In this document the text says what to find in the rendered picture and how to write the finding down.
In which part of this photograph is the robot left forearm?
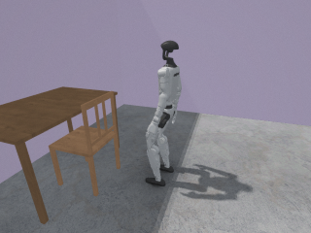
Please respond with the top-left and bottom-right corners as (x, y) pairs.
(152, 94), (167, 125)

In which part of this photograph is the left robot hand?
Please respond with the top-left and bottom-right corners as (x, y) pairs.
(145, 123), (158, 142)

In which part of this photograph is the robot right forearm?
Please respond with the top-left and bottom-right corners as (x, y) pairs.
(172, 90), (182, 110)

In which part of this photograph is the chair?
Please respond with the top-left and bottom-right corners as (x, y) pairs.
(49, 91), (121, 197)

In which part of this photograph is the humanoid robot head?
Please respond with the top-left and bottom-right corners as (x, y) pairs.
(160, 40), (179, 68)

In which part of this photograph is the right robot hand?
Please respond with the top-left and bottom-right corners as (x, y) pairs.
(168, 110), (178, 124)

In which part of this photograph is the robot left upper arm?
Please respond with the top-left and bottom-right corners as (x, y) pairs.
(157, 67), (169, 101)

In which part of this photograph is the robot right upper arm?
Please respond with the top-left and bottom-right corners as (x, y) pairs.
(177, 65), (182, 93)

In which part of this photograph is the table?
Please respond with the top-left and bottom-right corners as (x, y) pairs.
(0, 86), (120, 224)

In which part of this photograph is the robot right foot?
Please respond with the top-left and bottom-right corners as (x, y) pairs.
(159, 164), (174, 173)

